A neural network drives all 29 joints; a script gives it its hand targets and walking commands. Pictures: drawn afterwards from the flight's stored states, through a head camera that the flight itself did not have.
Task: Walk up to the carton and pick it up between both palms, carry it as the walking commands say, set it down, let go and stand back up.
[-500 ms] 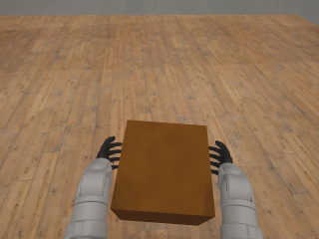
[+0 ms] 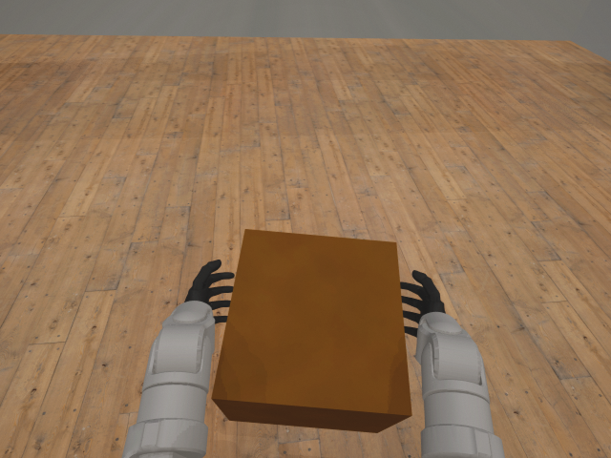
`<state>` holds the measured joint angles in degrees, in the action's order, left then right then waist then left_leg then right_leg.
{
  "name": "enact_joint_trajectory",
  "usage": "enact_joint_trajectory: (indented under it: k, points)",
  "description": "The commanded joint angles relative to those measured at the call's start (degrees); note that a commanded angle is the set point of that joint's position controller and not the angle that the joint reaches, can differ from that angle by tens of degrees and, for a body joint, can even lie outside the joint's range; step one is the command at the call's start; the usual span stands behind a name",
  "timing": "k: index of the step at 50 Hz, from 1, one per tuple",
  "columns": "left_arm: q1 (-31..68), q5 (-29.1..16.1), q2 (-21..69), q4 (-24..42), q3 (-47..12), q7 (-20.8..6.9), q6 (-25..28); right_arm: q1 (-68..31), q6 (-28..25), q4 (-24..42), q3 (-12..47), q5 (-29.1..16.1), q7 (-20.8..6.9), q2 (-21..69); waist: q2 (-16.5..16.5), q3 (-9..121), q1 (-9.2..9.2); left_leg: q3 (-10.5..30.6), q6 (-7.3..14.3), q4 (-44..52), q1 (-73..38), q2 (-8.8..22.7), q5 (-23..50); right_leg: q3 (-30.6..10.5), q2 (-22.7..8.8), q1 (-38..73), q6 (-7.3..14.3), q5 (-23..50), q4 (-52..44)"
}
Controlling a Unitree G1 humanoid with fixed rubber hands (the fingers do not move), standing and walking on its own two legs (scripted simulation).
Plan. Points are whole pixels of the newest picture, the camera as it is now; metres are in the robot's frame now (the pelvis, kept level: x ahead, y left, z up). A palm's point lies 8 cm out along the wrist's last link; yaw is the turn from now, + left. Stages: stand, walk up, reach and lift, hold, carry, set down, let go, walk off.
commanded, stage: hold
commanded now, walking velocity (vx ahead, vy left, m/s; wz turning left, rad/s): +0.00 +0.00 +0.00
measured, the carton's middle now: (312, 332) +0.30 +0.00 -0.03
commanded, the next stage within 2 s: carry in 0.84 s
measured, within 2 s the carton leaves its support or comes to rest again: neither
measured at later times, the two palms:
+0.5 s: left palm (199, 307) +0.28 +0.16 +0.04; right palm (431, 324) +0.28 -0.16 +0.04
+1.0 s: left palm (205, 310) +0.28 +0.15 +0.05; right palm (436, 322) +0.28 -0.17 +0.05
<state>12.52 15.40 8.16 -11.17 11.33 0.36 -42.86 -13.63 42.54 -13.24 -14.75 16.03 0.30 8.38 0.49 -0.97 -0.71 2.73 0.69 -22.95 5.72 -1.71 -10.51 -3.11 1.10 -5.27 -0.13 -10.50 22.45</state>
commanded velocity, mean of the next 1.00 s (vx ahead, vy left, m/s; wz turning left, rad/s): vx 0.00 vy -0.04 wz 0.12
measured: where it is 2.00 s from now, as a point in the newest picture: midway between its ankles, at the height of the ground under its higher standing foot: outside the picture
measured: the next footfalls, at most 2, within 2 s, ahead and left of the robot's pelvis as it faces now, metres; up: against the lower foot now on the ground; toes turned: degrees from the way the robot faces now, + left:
left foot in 1.36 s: +0.01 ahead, +0.04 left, +0.00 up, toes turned +20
right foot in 1.70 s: +0.07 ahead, -0.26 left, +0.00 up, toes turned +18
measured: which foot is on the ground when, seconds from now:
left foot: down 0.00-1.00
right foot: down 0.00-1.00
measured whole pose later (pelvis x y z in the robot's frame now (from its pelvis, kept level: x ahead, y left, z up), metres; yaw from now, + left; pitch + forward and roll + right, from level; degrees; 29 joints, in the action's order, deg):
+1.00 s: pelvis +0.00 -0.01 -0.01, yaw +0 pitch -1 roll +0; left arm 11.0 10.0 7.9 -4.3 9.0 7.9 -47.9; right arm -11.7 48.9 -4.5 -10.5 12.4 2.7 8.0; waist -0.2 5.3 -0.2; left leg 3.2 0.1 -32.7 17.2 -1.3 -14.6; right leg -0.7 1.0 -17.3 0.0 -15.8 33.3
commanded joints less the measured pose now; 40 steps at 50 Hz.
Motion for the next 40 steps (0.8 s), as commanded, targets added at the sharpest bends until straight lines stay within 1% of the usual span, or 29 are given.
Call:
enact_joint_trajectory:
  k: [1,3,5,7,8,9,10,11,12,13,14,16,17,19,20,21,22,24,25,26,27,28,29,30,33,34,35,36,40]
  points:
    - [34.9,-17.7,52.6,5.9,-34.3,-16.9,3.6,-32.2,-2.9,4.7,36.6,-18.2,-16.0,54.2,-0.5,18.5,0.59,1.6,-0.4,3.6,-3.7,-2.5,4.4,-1.7,2.9,2.8,1.1,4.0,-3.5]
    - [35.4,-17.3,53.0,5.0,-33.8,-16.7,3.5,-34.3,-3.1,5.1,36.4,-18.2,-16.3,53.8,-1.1,18.0,0.50,1.6,-0.6,3.9,-2.5,-2.4,4.0,-1.5,3.0,2.8,1.2,3.8,-3.1]
    - [35.9,-17.6,53.3,5.2,-34.1,-16.7,3.5,-33.6,-3.0,4.4,36.2,-17.8,-16.3,53.9,-0.5,17.7,0.93,1.8,-0.4,3.9,-2.8,-2.3,2.9,-1.2,3.0,2.5,1.2,2.5,-3.3]
    - [35.4,-17.1,53.4,4.7,-33.8,-16.5,3.5,-33.9,-3.1,4.6,36.3,-18.2,-16.6,53.8,-1.2,18.2,0.29,1.8,-0.6,4.0,-3.0,-2.2,3.9,-1.3,3.1,2.8,1.4,3.3,-3.2]
    - [34.7,-17.2,53.7,4.2,-33.5,-16.5,3.5,-34.3,-3.2,5.4,36.5,-18.4,-16.6,53.6,-0.2,18.3,0.36,2.0,-0.5,3.7,-3.2,-2.1,4.9,-1.3,3.1,2.5,1.4,3.9,-3.3]
    - [35.3,-17.1,53.9,4.3,-33.5,-16.6,3.6,-35.4,-3.3,5.8,36.9,-18.5,-16.7,53.5,-0.4,19.1,-0.13,1.8,-0.5,3.8,-3.2,-2.1,4.7,-1.4,3.1,2.7,1.4,3.7,-3.1]
    - [34.5,-16.9,53.7,3.6,-33.0,-16.6,3.5,-35.1,-3.2,5.7,36.6,-18.4,-16.8,53.0,-0.4,19.1,0.24,1.8,-0.5,3.8,-3.2,-2.0,4.2,-1.4,3.0,2.7,1.3,3.5,-3.1]
    - [34.6,-16.8,53.6,3.6,-32.7,-16.5,3.4,-34.8,-3.0,5.1,36.6,-18.4,-16.8,53.2,-0.6,18.6,-0.05,1.7,-0.6,3.8,-3.0,-2.1,4.5,-1.4,3.1,2.6,1.3,3.6,-3.3]
    - [34.6,-17.0,53.9,3.4,-33.2,-16.4,3.2,-34.1,-3.1,4.7,36.3,-18.1,-16.8,53.1,-0.9,18.0,0.62,1.8,-0.7,3.9,-3.5,-2.1,4.7,-1.4,3.1,2.2,1.5,3.7,-3.3]
    - [34.9,-17.3,54.0,4.3,-33.6,-16.4,3.5,-33.8,-3.1,5.0,36.6,-18.2,-16.8,53.3,-0.9,18.9,0.18,1.9,-0.7,3.7,-3.7,-2.1,6.0,-1.4,3.2,2.6,1.4,4.5,-3.3]
    - [34.5,-17.5,54.4,4.0,-33.6,-16.4,3.4,-34.2,-3.2,5.6,36.6,-18.4,-16.8,53.2,-0.7,18.9,0.78,2.0,-0.7,3.8,-3.8,-2.1,6.3,-1.4,3.2,2.7,1.4,5.1,-3.2]
    - [33.6,-17.3,54.0,4.5,-33.8,-16.2,3.4,-33.3,-3.2,6.1,37.0,-18.6,-16.7,53.4,-0.7,19.1,0.45,2.0,-0.8,3.6,-4.1,-2.1,8.3,-1.5,3.2,3.5,1.3,6.7,-3.3]
    - [33.0,-16.9,53.8,4.1,-33.4,-16.1,3.2,-33.7,-3.1,6.4,37.1,-18.7,-16.5,52.8,-1.4,19.2,0.23,2.1,-1.0,3.7,-4.2,-1.9,8.6,-1.8,3.1,3.4,1.3,6.7,-3.3]
    - [32.8,-17.4,53.8,4.7,-33.6,-16.1,3.3,-32.1,-2.8,6.1,36.8,-18.1,-16.5,52.6,0.0,18.9,0.90,2.4,-0.8,3.7,-4.7,-1.9,9.0,-1.5,3.3,3.3,1.2,7.1,-3.5]
    - [32.8,-17.5,53.9,5.4,-34.3,-16.1,3.3,-32.0,-2.8,6.8,37.0,-18.2,-16.5,52.5,-0.5,18.7,0.95,2.3,-0.8,3.8,-4.9,-1.9,9.2,-1.4,3.4,3.5,1.2,7.1,-3.6]
    - [32.5,-17.4,53.6,5.4,-33.9,-16.1,3.2,-31.3,-2.7,6.6,37.1,-18.5,-16.4,52.5,-1.2,18.4,0.66,2.3,-0.9,3.8,-4.1,-2.1,9.3,-1.7,3.2,4.1,1.3,7.5,-3.4]
    - [32.4,-17.4,53.3,5.9,-33.8,-15.9,3.2,-31.5,-2.6,7.1,37.1,-18.4,-16.4,52.6,-0.1,18.8,0.89,2.3,-0.8,3.6,-4.8,-2.0,9.4,-1.8,3.1,3.7,1.1,7.7,-3.5]
    - [31.6,-17.7,53.1,6.6,-34.3,-15.9,3.0,-31.3,-2.7,8.1,37.7,-18.8,-16.2,52.5,-1.1,19.2,0.75,2.3,-0.8,3.7,-4.2,-2.1,10.1,-1.8,3.2,4.9,1.2,8.6,-3.3]
    - [31.3,-17.8,53.2,6.7,-34.4,-15.9,3.1,-31.1,-2.6,8.5,38.1,-18.9,-16.1,52.6,-0.6,19.7,0.51,2.3,-0.8,3.6,-4.5,-2.2,11.0,-1.8,3.2,4.8,1.0,9.2,-3.5]
    - [31.2,-17.8,52.9,7.2,-34.8,-15.7,3.0,-30.5,-2.5,8.5,38.0,-18.8,-16.1,52.5,-0.9,19.4,0.78,2.3,-0.9,3.5,-5.3,-2.1,11.2,-1.9,3.2,4.1,1.1,9.1,-3.5]
    - [30.5,-17.5,52.6,6.3,-33.9,-15.7,2.8,-30.9,-2.3,8.4,37.9,-18.8,-16.1,52.0,-0.4,18.4,0.02,2.1,-1.0,3.8,-4.4,-2.2,10.4,-1.7,3.3,4.2,1.0,8.4,-3.7]
    - [30.6,-17.6,51.9,7.2,-34.2,-15.7,2.8,-29.3,-2.2,7.6,37.7,-18.8,-15.9,52.4,-1.0,17.7,0.51,2.1,-0.8,3.9,-3.7,-2.3,10.2,-2.0,3.1,4.7,1.0,9.0,-3.7]
    - [31.0,-17.9,52.2,7.4,-34.5,-15.7,2.9,-28.9,-2.1,7.4,37.6,-18.4,-16.0,52.2,-0.1,17.5,0.78,2.3,-0.8,3.9,-4.0,-2.3,10.0,-1.9,3.2,4.3,1.0,8.6,-3.7]
    - [31.8,-18.1,52.0,8.2,-34.9,-15.8,3.1,-29.4,-2.2,7.6,37.6,-18.6,-16.0,52.7,-0.2,17.7,0.86,2.2,-0.7,3.9,-4.4,-2.3,8.9,-1.8,3.1,3.8,1.0,7.9,-3.7]
    - [30.2,-18.3,52.1,7.9,-34.8,-15.8,3.0,-29.8,-2.4,9.5,38.9,-19.3,-15.8,52.9,-0.3,18.8,-0.11,2.0,-0.5,3.6,-3.6,-2.6,10.2,-2.1,3.0,5.4,0.9,9.7,-3.4]
    - [30.5,-18.4,52.0,8.2,-35.1,-15.9,3.1,-29.3,-2.3,9.3,38.6,-19.0,-15.8,52.7,0.1,18.8,0.65,2.2,-0.6,3.7,-4.1,-2.4,10.2,-2.1,3.0,5.0,0.8,9.6,-3.5]
    - [30.8,-18.3,52.0,8.4,-35.1,-15.9,3.1,-29.6,-2.3,9.0,38.6,-19.1,-15.8,52.8,-0.3,19.1,0.28,2.2,-0.6,3.8,-3.5,-2.4,10.2,-2.1,3.0,5.7,0.8,9.5,-3.4]
    - [31.1,-18.4,51.7,8.2,-35.2,-15.9,3.1,-29.6,-2.3,9.0,38.6,-18.9,-15.7,52.8,0.4,19.0,0.71,2.2,-0.5,3.6,-4.0,-2.4,10.0,-2.1,3.0,5.1,0.8,9.6,-3.4]
    - [30.8,-18.4,51.5,8.4,-35.2,-16.0,3.1,-29.1,-2.3,8.6,38.9,-19.4,-15.7,53.3,-0.4,19.0,-0.13,1.8,-0.5,3.5,-3.4,-2.6,9.5,-2.3,2.9,5.3,0.8,9.3,-3.3]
